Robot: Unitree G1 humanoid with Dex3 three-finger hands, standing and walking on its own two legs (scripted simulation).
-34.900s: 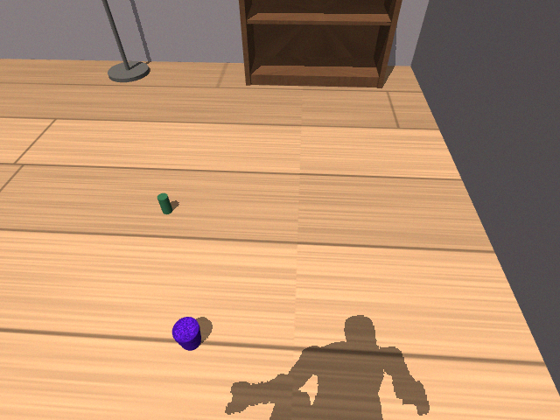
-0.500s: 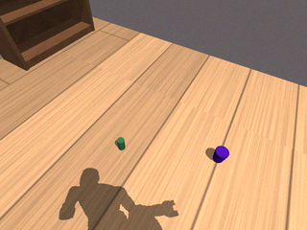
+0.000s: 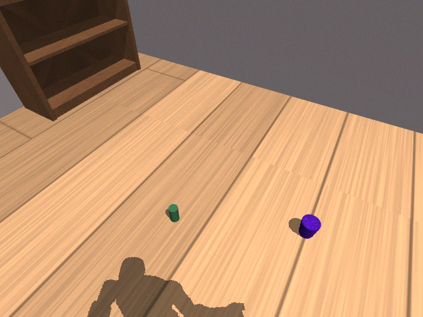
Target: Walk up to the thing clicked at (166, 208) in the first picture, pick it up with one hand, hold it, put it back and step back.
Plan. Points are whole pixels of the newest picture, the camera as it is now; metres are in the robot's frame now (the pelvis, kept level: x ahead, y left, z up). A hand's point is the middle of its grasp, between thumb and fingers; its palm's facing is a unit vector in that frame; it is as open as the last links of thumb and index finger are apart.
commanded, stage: walk up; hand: left
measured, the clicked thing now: (174, 213) +0.80 +0.23 -0.72
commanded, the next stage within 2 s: stand in 0.50 s
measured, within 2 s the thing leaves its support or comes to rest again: neither
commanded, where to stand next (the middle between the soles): +0.41 +0.00 m, yaw +0 degrees
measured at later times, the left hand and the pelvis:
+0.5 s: hand out of the picture +0.12 +0.25 -0.15, palm faces +0.02 -0.94 -0.33, open 7.4 cm; pelvis +0.02 +0.00 +0.00, yaw +0 degrees
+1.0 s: hand out of the picture +0.08 +0.25 -0.15, palm faces -0.03 -0.94 -0.34, open 7.4 cm; pelvis +0.00 +0.00 +0.01, yaw +0 degrees
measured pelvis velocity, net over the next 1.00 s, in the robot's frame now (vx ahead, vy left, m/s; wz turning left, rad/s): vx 0.00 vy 0.00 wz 0.00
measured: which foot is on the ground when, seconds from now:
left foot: down 0.00-1.00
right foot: down 0.00-1.00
